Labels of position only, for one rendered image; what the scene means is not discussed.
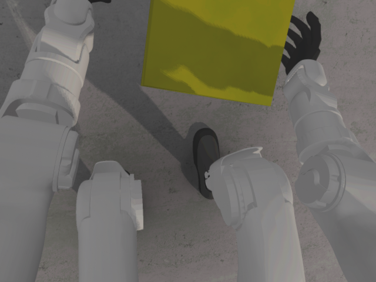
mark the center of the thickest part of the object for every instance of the left robot shin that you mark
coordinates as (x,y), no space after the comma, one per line
(83,201)

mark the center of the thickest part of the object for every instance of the right robot forearm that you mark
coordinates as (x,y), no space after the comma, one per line
(318,124)

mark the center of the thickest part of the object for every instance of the carton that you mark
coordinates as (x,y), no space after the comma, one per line
(223,49)

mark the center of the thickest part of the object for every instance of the left robot upper arm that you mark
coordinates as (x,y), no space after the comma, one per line
(36,160)

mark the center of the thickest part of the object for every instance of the robot right hand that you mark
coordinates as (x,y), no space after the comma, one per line
(307,46)

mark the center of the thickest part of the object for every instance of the right robot upper arm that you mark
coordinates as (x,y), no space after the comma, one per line
(340,192)

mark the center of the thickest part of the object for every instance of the left robot thigh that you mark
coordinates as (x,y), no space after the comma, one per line
(107,239)

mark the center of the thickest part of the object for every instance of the left robot forearm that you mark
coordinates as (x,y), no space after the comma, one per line
(55,69)

